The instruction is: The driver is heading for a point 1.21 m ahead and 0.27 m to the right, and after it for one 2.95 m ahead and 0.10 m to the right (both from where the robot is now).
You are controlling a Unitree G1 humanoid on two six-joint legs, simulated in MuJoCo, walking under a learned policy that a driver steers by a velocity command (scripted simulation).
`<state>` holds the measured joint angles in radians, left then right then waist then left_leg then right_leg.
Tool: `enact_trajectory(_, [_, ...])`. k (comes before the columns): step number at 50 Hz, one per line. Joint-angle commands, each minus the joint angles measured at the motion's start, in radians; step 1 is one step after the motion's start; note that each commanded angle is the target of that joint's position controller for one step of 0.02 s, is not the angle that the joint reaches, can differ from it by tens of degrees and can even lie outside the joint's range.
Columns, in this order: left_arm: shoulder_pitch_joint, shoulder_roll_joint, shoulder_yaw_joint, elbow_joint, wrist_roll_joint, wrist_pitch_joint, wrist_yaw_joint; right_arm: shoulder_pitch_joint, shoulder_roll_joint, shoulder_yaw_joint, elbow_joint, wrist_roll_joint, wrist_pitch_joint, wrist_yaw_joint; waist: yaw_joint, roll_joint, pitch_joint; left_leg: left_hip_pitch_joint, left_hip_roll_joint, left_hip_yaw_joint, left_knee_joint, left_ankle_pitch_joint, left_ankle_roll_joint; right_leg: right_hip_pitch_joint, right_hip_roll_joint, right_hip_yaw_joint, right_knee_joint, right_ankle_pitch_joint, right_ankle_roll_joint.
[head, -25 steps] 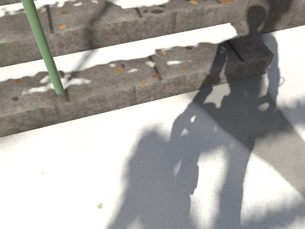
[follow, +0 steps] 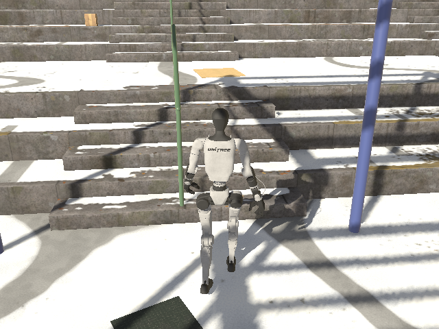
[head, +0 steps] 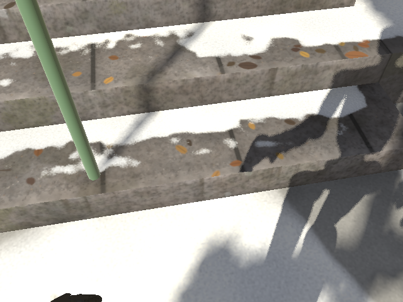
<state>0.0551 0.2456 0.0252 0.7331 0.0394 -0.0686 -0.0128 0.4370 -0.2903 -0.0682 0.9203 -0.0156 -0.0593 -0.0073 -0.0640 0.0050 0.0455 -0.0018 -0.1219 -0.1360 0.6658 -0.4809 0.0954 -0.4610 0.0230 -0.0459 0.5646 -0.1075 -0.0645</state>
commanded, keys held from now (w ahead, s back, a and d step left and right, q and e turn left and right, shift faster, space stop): w+e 0.82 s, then w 0.04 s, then w+q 0.14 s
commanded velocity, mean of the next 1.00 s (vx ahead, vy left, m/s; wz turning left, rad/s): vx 0.50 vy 0.00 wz -0.40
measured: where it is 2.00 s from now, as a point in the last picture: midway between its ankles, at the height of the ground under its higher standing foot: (258, 130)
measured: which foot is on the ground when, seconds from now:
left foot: up 0.00-0.44, down 0.46-1.00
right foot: down 0.00-0.48, up 0.50-0.96, down 0.98-1.00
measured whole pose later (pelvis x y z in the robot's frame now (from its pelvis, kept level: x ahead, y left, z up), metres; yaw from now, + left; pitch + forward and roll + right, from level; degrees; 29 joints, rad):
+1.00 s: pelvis +0.48 -0.10 +0.00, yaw -29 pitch +2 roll +1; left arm -0.01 0.24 0.02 0.72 0.07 -0.05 -0.05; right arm 0.44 -0.23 -0.02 0.94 0.00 -0.07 0.00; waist -0.08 -0.02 0.05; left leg -0.01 0.08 0.20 0.54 -0.43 -0.01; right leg -0.46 0.00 -0.07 0.55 -0.11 -0.10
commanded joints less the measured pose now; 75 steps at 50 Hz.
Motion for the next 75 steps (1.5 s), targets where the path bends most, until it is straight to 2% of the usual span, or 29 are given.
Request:
enact_trajectory(1, [0.309, 0.221, 0.074, 0.048, -0.027, 0.011, -0.003, 0.09, -0.089, -0.005, -0.07, -0.021, -0.022, 0.003, 0.086, -0.154, -0.218, -0.585, 0.034, 0.015, 0.652, 0.013, -0.008, 0.639, -0.382, 0.845, -0.304, -0.253, -0.24])
enact_trajectory(2, [0.216, 0.16, 0.062, 0.029, -0.036, 0.013, -0.009, -0.015, -0.097, -0.006, -0.09, -0.022, -0.024, 0.01, 0.071, -0.067, -0.088, -0.609, 0.091, 0.035, 0.621, 0.117, -0.014, 0.507, -0.343, 0.665, -0.304, -0.237, -0.222])
enact_trajectory(3, [0.19, 0.127, 0.053, 0.031, -0.028, 0.01, -0.013, -0.083, -0.089, 0.0, -0.109, -0.024, -0.028, 0.014, 0.071, -0.015, -0.046, -0.596, 0.122, 0.049, 0.57, 0.168, -0.022, 0.427, -0.289, 0.554, -0.314, -0.102, -0.202])
enact_trajectory(7, [0.242, 0.137, 0.05, 0.077, -0.035, -0.013, -0.008, -0.114, -0.06, 0.015, -0.141, -0.038, -0.006, 0.028, 0.037, -0.076, -0.065, -0.514, 0.162, 0.086, 0.414, 0.185, -0.082, 0.331, -0.193, 0.387, -0.34, 0.226, -0.193])
enact_trajectory(12, [0.33, 0.16, 0.064, 0.106, -0.044, -0.002, -0.001, -0.312, -0.036, 0.037, -0.213, -0.03, 0.009, 0.033, 0.079, -0.079, -0.002, -0.587, 0.181, 0.125, 0.176, 0.309, -0.139, 0.275, -0.145, 0.342, -0.403, 0.103, -0.183])
enact_trajectory(18, [0.401, 0.193, 0.089, 0.117, -0.03, -0.001, 0.002, -0.482, -0.04, 0.047, -0.272, -0.015, -0.005, 0.031, 0.138, -0.084, -0.014, -0.522, 0.142, 0.123, -0.073, 0.423, -0.152, 0.331, -0.137, 0.375, -0.313, 0.15, -0.134])
enact_trajectory(22, [0.334, 0.198, 0.091, 0.091, -0.026, 0.005, 0.005, -0.341, -0.073, 0.032, -0.241, -0.007, -0.032, 0.018, 0.057, -0.085, -0.062, -0.248, 0.102, 0.124, -0.198, 0.321, -0.1, 0.281, -0.138, 0.432, -0.163, 0.241, -0.088])
enact_trajectory(23, [0.329, 0.182, 0.087, 0.088, -0.031, -0.001, 0.002, -0.243, -0.107, 0.019, -0.214, -0.017, -0.048, 0.005, 0.013, -0.036, -0.114, -0.097, 0.138, 0.086, -0.253, 0.308, -0.072, 0.238, -0.08, 0.397, -0.026, 0.235, -0.064])
enact_trajectory(24, [0.312, 0.119, 0.067, 0.057, -0.043, -0.012, -0.002, -0.09, -0.185, 0.0, -0.206, -0.042, -0.057, -0.013, -0.056, 0.087, -0.249, 0.095, 0.358, -0.126, -0.304, 0.128, -0.013, 0.151, -0.018, 0.299, 0.238, 0.086, -0.036])
enact_trajectory(25, [0.396, 0.061, 0.054, 0.023, -0.068, -0.009, 0.002, -0.082, -0.275, -0.022, -0.206, -0.053, -0.038, -0.018, -0.006, 0.296, -0.285, 0.234, 0.56, -0.517, -0.435, -0.07, 0.07, -0.125, 0.121, 0.161, 0.44, -0.427, -0.018])
enact_trajectory(26, [0.419, 0.135, 0.062, 0.055, -0.036, 0.011, 0.011, -0.127, -0.209, -0.018, -0.202, -0.04, -0.023, -0.013, 0.038, 0.208, -0.206, 0.143, 0.57, -0.578, -0.437, -0.16, 0.099, -0.205, 0.027, 0.142, 0.553, -0.423, -0.03])
enact_trajectory(27, [0.368, 0.146, 0.065, 0.07, -0.025, 0.02, 0.003, -0.176, -0.113, 0.004, -0.217, -0.027, -0.02, -0.009, 0.04, 0.08, -0.112, 0.047, 0.512, -0.436, -0.445, -0.102, 0.079, -0.198, -0.014, 0.149, 0.565, -0.33, -0.03])
enact_trajectory(29, [0.292, 0.112, 0.06, 0.058, -0.011, 0.028, -0.013, -0.199, -0.066, 0.019, -0.2, -0.022, -0.028, -0.008, 0.049, 0.075, -0.045, -0.051, 0.418, -0.181, -0.475, 0.211, 0.044, -0.168, -0.062, 0.129, 0.524, -0.239, -0.003])
enact_trajectory(37, [0.098, 0.082, 0.043, -0.024, 0.001, 0.061, -0.058, -0.103, -0.076, 0.006, -0.129, -0.002, -0.059, 0.002, 0.053, 0.089, -0.031, -0.031, 0.382, 0.134, -0.51, 0.627, 0.061, -0.274, -0.101, 0.077, 0.465, -0.042, 0.054])
enact_trajectory(41, [-0.038, 0.058, 0.022, -0.071, -0.007, 0.054, -0.074, -0.083, -0.09, -0.001, -0.104, -0.004, -0.055, 0.004, 0.032, 0.092, 0.011, -0.052, 0.358, 0.248, -0.519, 0.635, 0.033, -0.194, -0.096, 0.019, 0.23, 0.079, 0.035])
enact_trajectory(44, [-0.089, 0.054, 0.011, -0.087, 0.006, 0.05, -0.067, -0.026, -0.098, -0.001, -0.067, -0.005, -0.048, 0.001, 0.018, 0.083, 0.022, -0.018, 0.376, 0.273, -0.484, 0.747, 0.019, -0.102, -0.06, -0.023, 0.094, 0.017, -0.003])
enact_trajectory(46, [-0.068, 0.059, 0.01, -0.078, 0.014, 0.043, -0.052, 0.003, -0.114, 0.001, -0.034, -0.003, -0.036, 0.0, 0.035, 0.098, 0.006, 0.031, 0.39, 0.273, -0.402, 0.986, 0.017, -0.021, -0.013, -0.043, 0.03, -0.068, -0.04])
enact_trajectory(48, [0.115, 0.084, 0.022, -0.012, 0.028, 0.019, -0.035, -0.005, -0.13, 0.005, -0.014, 0.006, -0.021, -0.001, 0.13, 0.089, -0.098, 0.035, 0.352, 0.29, -0.141, 1.177, 0.003, 0.219, 0.045, -0.069, -0.104, -0.034, -0.086])
enact_trajectory(49, [0.26, 0.123, 0.036, 0.039, 0.047, 0.004, -0.021, -0.01, -0.107, 0.016, -0.025, 0.019, -0.021, -0.002, 0.187, 0.057, -0.206, -0.117, 0.311, 0.288, 0.057, 0.964, -0.013, 0.481, -0.036, -0.005, -0.112, 0.042, -0.105])
enact_trajectory(50, [0.368, 0.247, 0.064, 0.049, 0.065, -0.001, -0.002, 0.044, 0.009, 0.047, -0.083, 0.045, -0.025, 0.011, 0.191, -0.183, -0.378, -0.492, 0.185, 0.31, 0.44, 0.317, -0.059, 0.865, -0.394, 0.399, -0.081, 0.209, -0.207])
enact_trajectory(51, [0.408, 0.28, 0.081, 0.056, 0.012, 0.012, 0.007, 0.055, -0.067, 0.018, -0.056, 0.033, -0.012, -0.003, 0.201, -0.169, -0.466, -0.566, 0.09, 0.16, 0.654, -0.071, -0.053, 0.836, -0.485, 0.589, -0.161, 0.383, -0.245])
enact_trajectory(52, [0.329, 0.247, 0.072, 0.058, -0.009, 0.012, 0.008, -0.017, -0.078, 0.006, -0.064, 0.024, -0.005, -0.006, 0.167, -0.082, -0.319, -0.606, 0.143, 0.065, 0.668, 0.006, -0.037, 0.695, -0.421, 0.403, -0.177, 0.337, -0.204])
enact_trajectory(53, [0.242, 0.166, 0.049, 0.056, -0.012, 0.006, 0.007, -0.035, -0.044, 0.016, -0.059, 0.023, -0.006, 0.0, 0.116, -0.07, -0.168, -0.604, 0.182, 0.09, 0.603, 0.07, -0.037, 0.525, -0.376, 0.3, -0.234, 0.28, -0.16])
enact_trajectory(55, [0.159, 0.084, 0.022, 0.059, -0.02, -0.005, 0.007, -0.012, -0.026, 0.011, -0.027, 0.0, 0.017, 0.005, 0.054, -0.102, -0.053, -0.527, 0.212, 0.109, 0.513, 0.149, -0.05, 0.337, -0.288, 0.166, -0.337, 0.195, -0.082])
enact_trajectory(61, [0.236, 0.083, 0.026, 0.109, -0.019, -0.04, 0.017, -0.076, 0.021, 0.002, -0.035, -0.013, 0.051, 0.025, 0.045, -0.111, -0.054, -0.612, 0.2, 0.142, 0.626, 0.289, -0.067, 0.333, -0.281, 0.012, -0.4, 0.226, -0.105])
enact_trajectory(66, [0.439, 0.058, 0.023, 0.205, 0.012, -0.032, 0.025, -0.275, 0.069, 0.0, -0.113, -0.01, 0.069, -0.013, 0.086, -0.079, 0.055, -1.156, 0.174, 0.122, 1.237, 0.061, -0.024, 0.543, -0.39, 0.093, -0.415, -0.068, -0.159])
enact_trajectory(71, [0.523, 0.067, 0.01, 0.284, 0.027, -0.052, 0.02, -0.509, 0.138, 0.043, -0.256, 0.008, 0.065, -0.039, 0.087, -0.021, 0.127, -1.56, 0.144, 0.104, 1.484, -0.115, 0.046, 0.652, -0.418, 0.039, -0.402, -0.121, -0.086])
enact_trajectory(74, [0.484, 0.063, -0.008, 0.318, 0.011, -0.051, 0.024, -0.66, 0.172, 0.089, -0.387, 0.003, 0.067, -0.028, 0.044, -0.005, 0.182, -1.484, 0.168, 0.195, 1.199, -0.118, 0.048, 0.465, -0.327, -0.104, -0.497, -0.132, -0.026])
enact_trajectory(75, [0.476, 0.065, -0.01, 0.331, 0.006, -0.043, 0.048, -0.678, 0.185, 0.098, -0.421, -0.004, 0.069, -0.013, 0.024, -0.033, 0.154, -1.382, 0.198, 0.206, 1.12, -0.091, 0.055, 0.427, -0.318, -0.13, -0.54, 0.004, -0.036])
